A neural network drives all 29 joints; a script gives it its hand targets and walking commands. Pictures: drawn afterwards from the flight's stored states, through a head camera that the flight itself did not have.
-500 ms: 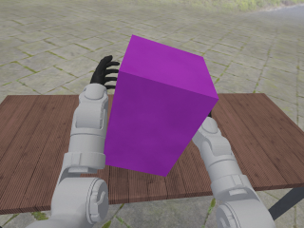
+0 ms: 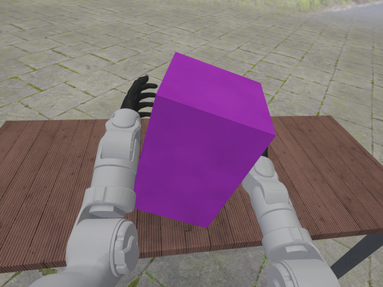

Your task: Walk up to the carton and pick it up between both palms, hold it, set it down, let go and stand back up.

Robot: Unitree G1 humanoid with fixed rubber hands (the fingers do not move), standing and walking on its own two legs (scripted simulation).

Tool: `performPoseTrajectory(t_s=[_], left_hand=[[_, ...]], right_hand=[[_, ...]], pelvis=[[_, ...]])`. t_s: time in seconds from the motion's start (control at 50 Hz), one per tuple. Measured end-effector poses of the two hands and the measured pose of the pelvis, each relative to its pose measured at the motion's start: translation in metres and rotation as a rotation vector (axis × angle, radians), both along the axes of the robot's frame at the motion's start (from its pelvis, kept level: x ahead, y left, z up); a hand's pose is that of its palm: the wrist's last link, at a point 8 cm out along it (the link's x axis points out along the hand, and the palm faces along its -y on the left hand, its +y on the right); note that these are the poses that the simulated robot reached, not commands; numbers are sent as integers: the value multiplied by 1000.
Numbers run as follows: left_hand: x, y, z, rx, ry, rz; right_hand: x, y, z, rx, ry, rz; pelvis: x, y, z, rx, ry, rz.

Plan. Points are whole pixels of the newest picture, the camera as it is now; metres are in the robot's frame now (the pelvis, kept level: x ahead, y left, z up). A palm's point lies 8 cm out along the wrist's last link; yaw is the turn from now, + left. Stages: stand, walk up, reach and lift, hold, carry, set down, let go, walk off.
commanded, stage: set down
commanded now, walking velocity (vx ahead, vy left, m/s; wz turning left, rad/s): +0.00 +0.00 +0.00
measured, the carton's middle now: (192, 146) +0.37 -0.04 +0.15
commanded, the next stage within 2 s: none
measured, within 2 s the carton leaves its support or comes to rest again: neither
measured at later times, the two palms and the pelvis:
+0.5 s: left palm (135, 130) +0.42 +0.08 +0.16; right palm (254, 170) +0.32 -0.18 +0.10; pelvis +0.01 +0.01 +0.00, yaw -1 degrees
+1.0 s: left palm (136, 144) +0.42 +0.08 +0.12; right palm (251, 186) +0.31 -0.18 +0.06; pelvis +0.01 +0.01 +0.00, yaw -1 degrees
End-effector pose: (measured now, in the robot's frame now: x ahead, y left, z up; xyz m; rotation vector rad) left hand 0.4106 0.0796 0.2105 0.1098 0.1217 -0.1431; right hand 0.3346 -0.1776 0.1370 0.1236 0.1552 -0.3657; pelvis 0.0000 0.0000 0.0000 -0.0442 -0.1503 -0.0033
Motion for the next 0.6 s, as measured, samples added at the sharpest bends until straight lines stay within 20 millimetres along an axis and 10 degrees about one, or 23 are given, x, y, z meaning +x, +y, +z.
performPoseTrajectory(t_s=[0.6], left_hand=[[16,-4,-58,10,63,-98]], right_hand=[[-10,-1,-39,-12,46,-91]], pelvis=[[17,12,-1,-11,45,-13]])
